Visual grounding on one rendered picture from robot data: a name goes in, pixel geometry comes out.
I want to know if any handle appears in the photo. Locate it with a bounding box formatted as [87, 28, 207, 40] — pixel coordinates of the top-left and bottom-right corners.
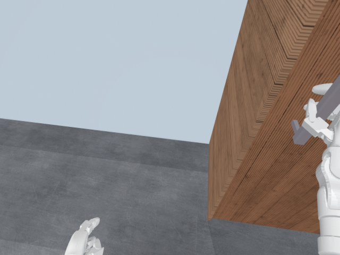
[291, 75, 340, 145]

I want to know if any wardrobe door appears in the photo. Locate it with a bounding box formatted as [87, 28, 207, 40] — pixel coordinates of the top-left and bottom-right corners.
[213, 0, 340, 234]

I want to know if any right robot hand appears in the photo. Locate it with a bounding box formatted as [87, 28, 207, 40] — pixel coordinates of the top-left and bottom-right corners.
[302, 83, 340, 148]

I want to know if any left robot hand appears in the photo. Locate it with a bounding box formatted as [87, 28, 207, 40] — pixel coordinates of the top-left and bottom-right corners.
[65, 217, 104, 255]

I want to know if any robot right forearm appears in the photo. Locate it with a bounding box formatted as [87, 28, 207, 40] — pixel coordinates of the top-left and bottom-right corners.
[316, 146, 340, 255]

